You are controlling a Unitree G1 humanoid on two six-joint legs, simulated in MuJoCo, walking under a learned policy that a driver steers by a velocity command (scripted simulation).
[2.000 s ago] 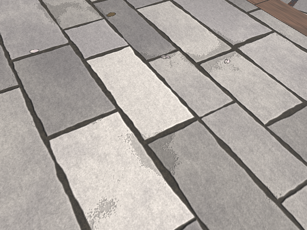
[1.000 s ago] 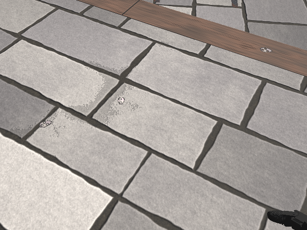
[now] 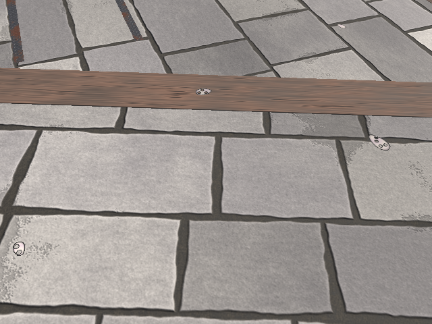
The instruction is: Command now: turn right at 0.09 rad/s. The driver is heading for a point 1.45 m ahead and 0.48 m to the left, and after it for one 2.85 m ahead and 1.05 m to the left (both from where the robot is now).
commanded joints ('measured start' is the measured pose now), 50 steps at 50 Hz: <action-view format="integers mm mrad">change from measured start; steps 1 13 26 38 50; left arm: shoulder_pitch -31 5 -7 -19 -7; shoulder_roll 104 91 87 86 82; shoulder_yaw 33 31 33 29 16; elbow -53 25 140 280 375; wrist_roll -4 -11 -16 -19 -21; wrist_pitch -21 -31 -20 -22 -24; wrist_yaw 2 19 34 39 43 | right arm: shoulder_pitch -28 4 38 76 120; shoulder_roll -136 -112 -116 -116 -106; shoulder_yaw -29 -21 -19 -14 -6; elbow -65 -33 53 138 198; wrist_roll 3 13 18 20 20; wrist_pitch -13 -14 -18 -15 -12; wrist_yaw -8 0 -7 -15 -18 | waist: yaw -5 -12 -9 -11 -10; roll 78 7 28 30 35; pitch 8 -57 -28 -5 10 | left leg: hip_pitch -93 -22 -17 3 13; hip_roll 96 55 49 47 43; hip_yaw -114 -53 -49 -52 -54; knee -185 -111 -149 -185 -201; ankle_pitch -127 99 118 114 122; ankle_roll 36 29 25 33 38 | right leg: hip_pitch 59 122 163 161 142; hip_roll -44 -65 -59 -51 -49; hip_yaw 49 73 61 40 24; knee -50 -35 -50 -81 -99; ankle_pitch -32 157 184 153 129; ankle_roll -33 -35 -26 -12 -6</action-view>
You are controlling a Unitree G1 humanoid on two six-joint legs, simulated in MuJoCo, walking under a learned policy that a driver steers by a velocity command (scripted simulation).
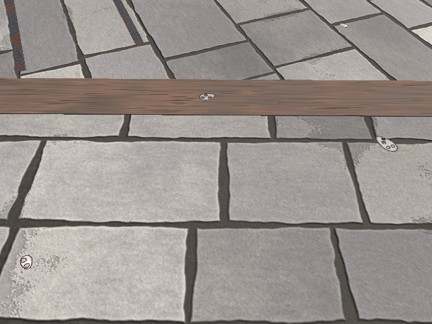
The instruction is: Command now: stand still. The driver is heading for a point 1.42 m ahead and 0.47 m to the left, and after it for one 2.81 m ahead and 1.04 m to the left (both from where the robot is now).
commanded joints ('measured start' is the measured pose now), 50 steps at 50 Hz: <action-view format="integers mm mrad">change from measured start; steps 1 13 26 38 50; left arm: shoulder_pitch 7 30 58 82 -30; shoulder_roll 106 97 87 77 68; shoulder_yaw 13 1 -7 -11 -11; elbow -13 26 41 44 -42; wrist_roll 0 -2 -4 -5 -23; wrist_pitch -8 -8 -9 -10 -75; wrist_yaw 4 7 9 10 -19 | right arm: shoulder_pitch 46 85 119 143 197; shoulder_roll -106 -91 -75 -62 -172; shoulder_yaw -18 -13 -11 -12 -65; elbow -18 19 42 54 41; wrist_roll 0 1 3 4 14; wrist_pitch -7 -5 -3 -2 -21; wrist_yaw -3 -3 -4 -6 -28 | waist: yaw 0 -1 -2 -3 -55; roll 9 8 7 6 151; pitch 2 9 16 22 188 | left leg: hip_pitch -86 -80 -77 -77 -51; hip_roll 70 65 61 58 390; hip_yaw -69 -68 -65 -62 -504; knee -115 -119 -118 -115 -368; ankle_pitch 130 149 160 162 -444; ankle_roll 6 8 9 9 242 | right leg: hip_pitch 52 39 29 24 -394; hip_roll -19 -19 -20 -19 -60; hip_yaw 4 -6 -13 -17 -89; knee -39 -45 -46 -45 453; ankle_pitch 162 155 152 151 -272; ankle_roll -34 -31 -29 -29 -70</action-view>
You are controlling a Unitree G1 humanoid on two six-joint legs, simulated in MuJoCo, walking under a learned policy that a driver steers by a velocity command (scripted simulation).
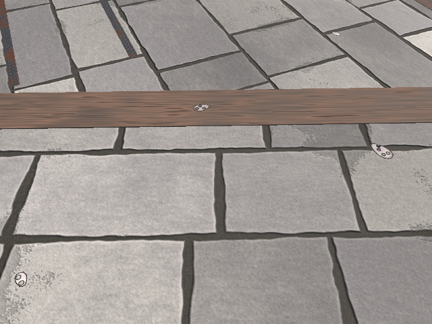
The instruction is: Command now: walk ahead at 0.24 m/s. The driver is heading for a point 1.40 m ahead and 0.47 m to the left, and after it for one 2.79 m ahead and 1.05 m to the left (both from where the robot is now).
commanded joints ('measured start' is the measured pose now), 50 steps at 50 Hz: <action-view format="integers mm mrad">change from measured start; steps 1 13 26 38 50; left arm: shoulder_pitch -118 123 209 13 -266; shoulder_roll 91 140 154 192 125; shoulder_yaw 18 39 26 26 31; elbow -100 -68 -85 -297 -443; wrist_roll -14 3 18 -31 13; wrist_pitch -59 -126 -101 -176 -119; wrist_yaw -24 -64 -23 -54 -33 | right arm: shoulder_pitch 75 -81 -421 -94 -68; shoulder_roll -178 -132 -59 -203 -227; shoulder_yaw -46 -28 -16 -87 -92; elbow -31 -169 -288 -264 -290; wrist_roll -2 44 19 0 13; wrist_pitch -27 -93 -62 -62 -51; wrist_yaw -6 32 72 70 29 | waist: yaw -26 67 95 -64 -47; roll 116 -98 -49 36 76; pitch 227 113 155 -131 20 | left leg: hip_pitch -2 -716 -579 299 -203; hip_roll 393 113 105 300 105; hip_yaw -488 -126 10 -598 -267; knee -356 809 206 -186 -231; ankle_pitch -336 -11 424 104 240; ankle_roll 211 43 -4 289 168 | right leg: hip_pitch -363 351 283 -470 -167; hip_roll -76 -341 -198 -46 -19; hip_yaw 3 494 -92 83 -1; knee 218 -563 -629 700 -125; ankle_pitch -98 -164 519 7 512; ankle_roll -36 -221 -139 -49 65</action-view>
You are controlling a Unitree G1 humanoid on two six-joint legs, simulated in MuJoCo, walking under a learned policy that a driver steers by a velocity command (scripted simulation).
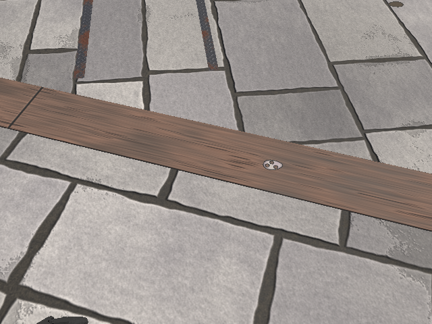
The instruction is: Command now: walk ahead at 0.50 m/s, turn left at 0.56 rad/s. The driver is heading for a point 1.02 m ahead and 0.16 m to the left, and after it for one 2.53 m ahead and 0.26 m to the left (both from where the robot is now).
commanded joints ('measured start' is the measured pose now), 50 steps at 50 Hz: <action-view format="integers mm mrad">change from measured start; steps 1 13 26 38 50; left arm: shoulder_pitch -80 174 232 139 50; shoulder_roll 56 86 157 156 63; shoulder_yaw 8 34 62 33 13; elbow -86 -60 18 -99 -72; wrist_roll -16 1 -13 -59 -24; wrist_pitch -13 -5 11 -31 25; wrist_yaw -9 -25 -9 -30 -33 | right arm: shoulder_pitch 22 -24 -261 66 -20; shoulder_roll -168 -146 -38 -199 -144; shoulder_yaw -42 -27 -2 -62 -23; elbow -54 -139 -258 -223 -139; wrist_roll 10 2 5 -3 -23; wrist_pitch -5 14 22 7 -24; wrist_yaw -13 -17 38 35 0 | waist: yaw -11 104 141 -41 16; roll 122 -20 -21 130 90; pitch -18 -52 35 -228 -5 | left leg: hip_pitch -132 -587 -554 428 17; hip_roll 208 189 220 419 264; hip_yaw -169 -49 95 -509 32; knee -93 902 413 -41 -177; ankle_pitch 84 -138 220 -60 297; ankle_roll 132 -65 -72 267 122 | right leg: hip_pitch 192 657 657 -183 -2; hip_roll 83 -196 -150 47 -29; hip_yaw -60 257 -206 -23 -84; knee -133 -427 -515 680 81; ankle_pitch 112 -217 125 -460 132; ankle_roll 10 -210 -204 -69 -24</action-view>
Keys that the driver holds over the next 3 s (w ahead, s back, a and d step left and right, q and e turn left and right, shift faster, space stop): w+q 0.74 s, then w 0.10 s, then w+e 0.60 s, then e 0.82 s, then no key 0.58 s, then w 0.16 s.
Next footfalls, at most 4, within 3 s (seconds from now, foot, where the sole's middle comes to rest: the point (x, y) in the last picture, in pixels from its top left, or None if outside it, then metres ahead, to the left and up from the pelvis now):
0.14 right None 0.27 -0.15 -0.78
0.68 left None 0.48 0.18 -0.78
1.24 right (165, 212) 0.87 0.14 -0.78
1.70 left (100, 179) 1.02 0.38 -0.78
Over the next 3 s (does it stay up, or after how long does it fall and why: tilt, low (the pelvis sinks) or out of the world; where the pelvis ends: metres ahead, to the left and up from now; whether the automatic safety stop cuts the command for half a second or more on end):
stays up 1.02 0.24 -0.01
